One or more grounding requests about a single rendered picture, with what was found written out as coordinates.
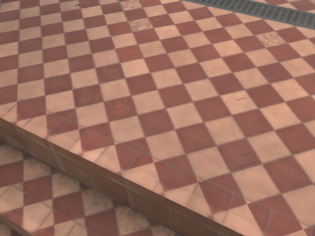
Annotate stairs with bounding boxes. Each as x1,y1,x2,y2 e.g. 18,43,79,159
0,118,244,236

